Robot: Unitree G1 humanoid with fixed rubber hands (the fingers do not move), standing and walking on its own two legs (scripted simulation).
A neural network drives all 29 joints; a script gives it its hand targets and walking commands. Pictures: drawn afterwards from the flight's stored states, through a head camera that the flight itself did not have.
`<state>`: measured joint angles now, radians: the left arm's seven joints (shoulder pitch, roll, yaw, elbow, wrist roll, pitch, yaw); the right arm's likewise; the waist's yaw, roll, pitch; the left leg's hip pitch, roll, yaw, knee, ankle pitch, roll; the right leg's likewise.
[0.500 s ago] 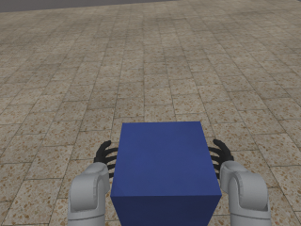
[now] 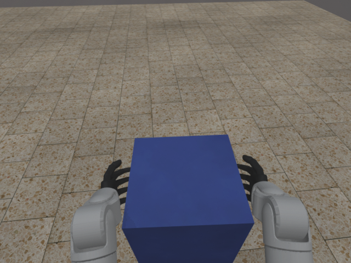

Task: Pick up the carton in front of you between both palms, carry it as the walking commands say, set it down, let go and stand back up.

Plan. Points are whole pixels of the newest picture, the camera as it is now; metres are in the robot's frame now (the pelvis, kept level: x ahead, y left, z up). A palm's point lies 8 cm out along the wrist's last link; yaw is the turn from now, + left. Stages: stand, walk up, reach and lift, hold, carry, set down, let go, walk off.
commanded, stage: carry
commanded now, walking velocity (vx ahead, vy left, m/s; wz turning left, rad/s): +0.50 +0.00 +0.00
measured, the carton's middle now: (183, 204) +0.28 +0.00 +0.01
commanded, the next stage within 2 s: none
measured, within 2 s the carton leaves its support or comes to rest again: neither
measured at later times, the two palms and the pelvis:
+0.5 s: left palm (138, 102) +0.59 +0.13 +0.08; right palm (231, 100) +0.61 -0.17 +0.07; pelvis +0.33 -0.03 +0.00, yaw +4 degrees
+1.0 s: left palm (135, 53) +0.93 +0.17 +0.08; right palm (205, 50) +0.93 -0.12 +0.09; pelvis +0.67 +0.02 +0.00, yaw +0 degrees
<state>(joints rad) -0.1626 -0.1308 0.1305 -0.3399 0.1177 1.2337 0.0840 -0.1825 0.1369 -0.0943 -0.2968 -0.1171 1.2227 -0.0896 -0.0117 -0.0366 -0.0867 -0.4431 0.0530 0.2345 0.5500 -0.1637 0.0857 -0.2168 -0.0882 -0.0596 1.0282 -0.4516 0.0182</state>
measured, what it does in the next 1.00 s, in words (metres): walks ahead: right foot, then left foot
